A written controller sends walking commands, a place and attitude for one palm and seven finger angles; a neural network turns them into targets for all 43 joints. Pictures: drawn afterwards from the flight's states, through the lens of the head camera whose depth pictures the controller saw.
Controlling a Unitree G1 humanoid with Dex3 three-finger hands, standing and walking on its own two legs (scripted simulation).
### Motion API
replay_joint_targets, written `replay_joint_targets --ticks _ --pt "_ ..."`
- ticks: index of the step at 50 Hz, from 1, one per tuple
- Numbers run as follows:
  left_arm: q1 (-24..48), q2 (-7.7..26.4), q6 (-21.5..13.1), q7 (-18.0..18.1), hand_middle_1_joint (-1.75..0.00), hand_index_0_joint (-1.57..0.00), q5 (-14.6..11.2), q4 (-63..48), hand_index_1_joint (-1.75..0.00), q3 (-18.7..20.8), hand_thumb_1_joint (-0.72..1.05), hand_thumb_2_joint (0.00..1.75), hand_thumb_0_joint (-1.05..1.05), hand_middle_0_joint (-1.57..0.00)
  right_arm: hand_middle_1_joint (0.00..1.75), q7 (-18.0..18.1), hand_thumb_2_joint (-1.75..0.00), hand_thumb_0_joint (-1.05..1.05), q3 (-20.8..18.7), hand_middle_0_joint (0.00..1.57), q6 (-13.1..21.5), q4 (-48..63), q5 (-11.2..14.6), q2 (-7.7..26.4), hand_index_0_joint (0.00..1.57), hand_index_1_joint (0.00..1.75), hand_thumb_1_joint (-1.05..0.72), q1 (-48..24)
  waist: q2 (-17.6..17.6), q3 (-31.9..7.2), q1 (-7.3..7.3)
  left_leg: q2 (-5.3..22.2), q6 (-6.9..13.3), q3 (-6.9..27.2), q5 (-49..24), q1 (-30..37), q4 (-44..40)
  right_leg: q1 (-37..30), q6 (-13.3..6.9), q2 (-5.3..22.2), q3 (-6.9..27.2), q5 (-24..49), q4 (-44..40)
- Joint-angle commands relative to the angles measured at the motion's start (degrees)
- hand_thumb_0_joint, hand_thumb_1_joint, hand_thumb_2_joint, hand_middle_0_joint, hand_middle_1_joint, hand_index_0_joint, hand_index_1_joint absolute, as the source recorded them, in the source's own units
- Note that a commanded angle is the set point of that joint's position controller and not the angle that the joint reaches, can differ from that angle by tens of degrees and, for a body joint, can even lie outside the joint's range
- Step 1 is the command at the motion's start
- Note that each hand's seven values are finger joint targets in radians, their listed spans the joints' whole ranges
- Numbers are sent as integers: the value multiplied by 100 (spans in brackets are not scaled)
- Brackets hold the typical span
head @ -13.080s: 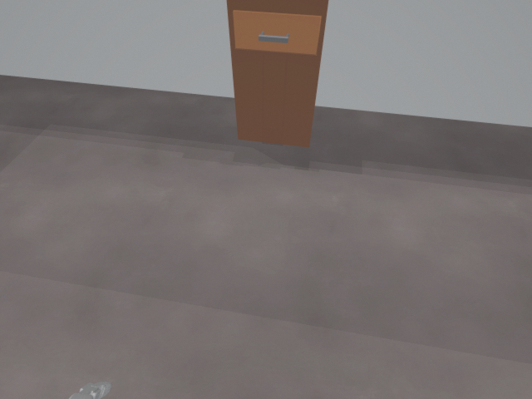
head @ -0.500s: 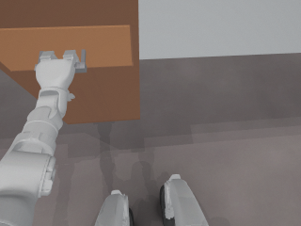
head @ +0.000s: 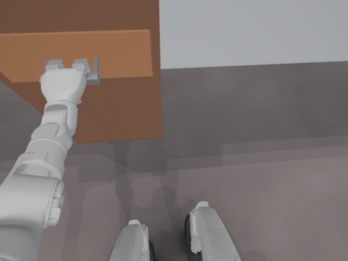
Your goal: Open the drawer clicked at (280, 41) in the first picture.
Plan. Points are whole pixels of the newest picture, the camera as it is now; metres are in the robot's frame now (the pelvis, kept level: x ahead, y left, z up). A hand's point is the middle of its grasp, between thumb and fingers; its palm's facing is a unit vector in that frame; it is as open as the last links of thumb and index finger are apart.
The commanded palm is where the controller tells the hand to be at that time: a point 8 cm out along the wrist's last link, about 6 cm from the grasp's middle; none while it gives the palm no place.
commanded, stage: pull the drawer open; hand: left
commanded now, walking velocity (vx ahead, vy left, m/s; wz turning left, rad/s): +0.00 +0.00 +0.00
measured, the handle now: (71, 71) +0.57 +0.21 -0.01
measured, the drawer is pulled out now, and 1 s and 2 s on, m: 0.00 0.11 0.23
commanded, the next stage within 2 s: none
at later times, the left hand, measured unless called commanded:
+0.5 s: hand (73, 114) +0.46 +0.20 -0.03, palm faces -0.04 -0.04 -1.00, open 5.5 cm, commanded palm +0.43 +0.20 +0.02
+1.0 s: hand (71, 139) +0.40 +0.20 -0.03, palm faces -0.03 -0.05 -1.00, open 5.5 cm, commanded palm +0.36 +0.21 +0.02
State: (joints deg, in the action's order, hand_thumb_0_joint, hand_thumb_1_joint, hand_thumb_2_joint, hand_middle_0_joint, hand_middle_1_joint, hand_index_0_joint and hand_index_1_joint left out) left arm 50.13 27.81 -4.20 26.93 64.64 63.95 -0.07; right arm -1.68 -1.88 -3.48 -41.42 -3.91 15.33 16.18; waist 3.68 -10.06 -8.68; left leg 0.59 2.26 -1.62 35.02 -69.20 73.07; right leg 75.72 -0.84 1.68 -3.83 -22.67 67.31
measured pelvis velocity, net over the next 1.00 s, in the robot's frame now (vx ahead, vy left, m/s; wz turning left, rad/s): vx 0.02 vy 0.00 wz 0.00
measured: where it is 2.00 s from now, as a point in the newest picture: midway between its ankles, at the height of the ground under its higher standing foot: outside the picture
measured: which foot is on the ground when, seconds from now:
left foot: down 0.00-1.00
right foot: down 0.00-1.00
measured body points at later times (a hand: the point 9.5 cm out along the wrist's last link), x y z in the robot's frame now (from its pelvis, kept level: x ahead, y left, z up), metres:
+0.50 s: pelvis +0.01 +0.00 +0.02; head +0.16 -0.01 +0.44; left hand +0.46 +0.20 +0.02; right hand +0.07 -0.27 -0.13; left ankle -0.02 +0.10 -0.62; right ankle +0.07 -0.12 -0.62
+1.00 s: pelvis +0.02 +0.00 +0.03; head +0.14 -0.02 +0.46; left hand +0.40 +0.20 +0.02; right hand +0.12 -0.26 -0.12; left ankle -0.02 +0.10 -0.62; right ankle +0.07 -0.12 -0.62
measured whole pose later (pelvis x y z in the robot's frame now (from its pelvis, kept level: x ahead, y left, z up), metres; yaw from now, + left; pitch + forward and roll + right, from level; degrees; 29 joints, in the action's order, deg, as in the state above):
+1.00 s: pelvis +0.02 +0.00 +0.03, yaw +0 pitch +25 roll +0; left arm 23.5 17.7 -3.7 34.5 66.0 46.5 -3.1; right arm -1.0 -3.4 -7.1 -39.7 -3.4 13.6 11.3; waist 2.4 -10.9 -1.8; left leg 0.1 1.9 -2.8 34.4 -56.7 66.0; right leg 64.7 -0.9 1.5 -2.5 -23.5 63.0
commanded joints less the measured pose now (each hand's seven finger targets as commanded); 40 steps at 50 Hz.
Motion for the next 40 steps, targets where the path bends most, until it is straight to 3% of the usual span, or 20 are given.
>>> replay_joint_targets --ticks 1,3,7,8,9,11,13,15,17,19,20,22,24,26,28,31,33,35,37,40 --pt "1634 982 -77 174 -135 -40 -35 -927 -135 191 90 90 0 -40 30 31 -90 0 -377 20 38 196 17 978 20 30 -90 1065 192 -3238 -30 -126 -60 382 -2770 1529 -969 -2711 -130 -286 169 1785 -493" --pt "1415 900 -105 188 -135 -40 -58 -1084 -135 185 90 90 0 -40 30 13 -90 0 -397 20 33 217 20 968 20 30 -90 1055 287 -3323 63 -109 -81 381 -2912 1671 -991 -2739 -133 -282 154 1862 -493" --pt "851 771 -141 236 -135 -40 -87 -1236 -135 223 90 90 0 -40 30 -6 -90 0 -419 20 -16 241 19 945 20 30 -90 1005 117 -3261 194 -94 -88 363 -3086 1779 -1075 -2937 -131 -284 165 2038 -554" --pt "855 625 -161 269 -135 -40 -91 -1379 -135 136 90 90 0 -40 30 -12 -90 0 -442 20 -18 249 19 919 20 30 -90 973 103 -3282 160 -89 -79 342 -3093 1837 -1082 -2961 -128 -283 175 2084 -595" --pt "630 642 -154 295 -135 -40 -98 -1343 -135 190 90 90 0 -40 30 -19 -90 0 -440 20 -33 251 21 918 20 30 -90 939 25 -3200 220 -104 -75 309 -2996 1755 -1113 -3046 -132 -281 182 2060 -618" --pt "551 680 -135 337 -135 -40 -119 -1230 -135 242 90 90 0 -40 30 -2 -90 0 -417 20 -48 210 27 916 20 30 -90 863 -261 -2880 186 -123 -37 246 -2714 1478 -1155 -3129 -130 -281 217 1997 -680" --pt "484 731 -147 418 -135 -40 -39 -1353 -135 259 90 90 0 -40 30 8 -90 0 -416 20 -63 229 24 910 20 30 -90 811 -120 -2927 272 -140 -47 235 -2683 1510 -1207 -3170 -146 -268 228 1978 -673" --pt "392 510 -120 498 -135 -40 -23 -1368 -135 146 90 90 0 -40 30 -2 -90 0 -438 20 -76 239 22 881 20 30 -90 764 -101 -2797 256 -145 -57 218 -2683 1596 -1233 -3094 -148 -266 210 1920 -729" --pt "336 515 -83 545 -135 -40 -3 -1274 -135 158 90 90 0 -40 30 9 -90 0 -433 20 -96 235 26 882 20 30 -90 715 -196 -2674 242 -149 -46 212 -2605 1537 -1242 -3068 -146 -268 223 1860 -744" --pt "401 554 -54 585 -135 -40 28 -1366 -135 166 90 90 0 -40 30 26 -90 0 -430 20 -105 262 35 870 20 30 -90 657 -237 -2743 263 -171 -45 193 -2520 1525 -1252 -3135 -147 -258 235 1817 -755" --pt "333 408 -28 594 -135 -40 23 -1321 -135 75 90 90 0 -40 30 28 -90 0 -435 20 -103 279 38 852 20 30 -90 636 -192 -2706 262 -181 -50 191 -2515 1545 -1280 -3132 -151 -258 223 1807 -767" --pt "255 552 -5 608 -135 -40 30 -1329 -135 195 90 90 0 -40 30 43 -90 0 -425 20 -125 285 41 862 20 30 -90 609 -244 -2724 315 -184 -46 190 -2577 1561 -1279 -3180 -154 -254 239 1863 -748" --pt "41 360 26 595 -135 -40 22 -1371 -135 94 90 90 0 -40 30 43 -90 0 -438 20 -138 339 46 818 20 30 -90 544 -125 -2790 353 -192 -63 154 -2702 1701 -1286 -3211 -160 -253 234 1972 -768" --pt "-67 412 32 587 -135 -40 -7 -1432 -135 181 90 90 0 -40 30 48 -90 0 -432 20 -161 370 49 824 20 30 -90 499 -228 -2773 413 -190 -65 181 -2779 1738 -1320 -3279 -167 -258 226 2011 -759" --pt "-309 229 4 577 -135 -40 -2 -1601 -135 76 90 90 0 -40 30 54 -90 0 -446 20 -171 446 64 777 20 30 -90 460 -223 -2910 457 -184 -70 167 -2911 1858 -1327 -3373 -160 -257 226 2143 -762" --pt "-706 106 -23 585 -135 -40 -31 -1756 -135 87 90 90 0 -40 30 50 -90 0 -447 20 -202 507 69 763 20 30 -90 358 -272 -2857 540 -175 -82 183 -3026 1939 -1374 -3415 -177 -262 218 2188 -774" --pt "-791 -42 -37 628 -135 -40 1 -1901 -135 -18 90 90 0 -40 30 53 -90 0 -454 20 -220 537 71 741 20 30 -90 332 -227 -2729 531 -146 -96 189 -3072 2049 -1407 -3321 -171 -263 202 2151 -815" --pt "-922 -107 -31 680 -135 -40 27 -1962 -135 -40 90 90 0 -40 30 60 -90 0 -462 20 -223 551 74 723 20 30 -90 274 -418 -2646 515 -160 -82 160 -2906 1987 -1432 -3393 -167 -258 203 2110 -867" --pt "-1042 -100 -45 729 -135 -40 50 -2125 -135 -6 90 90 0 -40 30 61 -90 0 -465 20 -237 569 61 718 20 30 -90 219 -270 -2711 580 -157 -95 168 -2970 2096 -1447 -3370 -184 -252 209 2091 -852" --pt "-1237 -142 -13 798 -135 -40 79 -2191 -135 -12 90 90 0 -40 30 90 -90 0 -458 20 -251 577 60 693 20 30 -90 157 -505 -2560 566 -189 -77 115 -2801 1940 -1469 -3519 -174 -244 238 2142 -910"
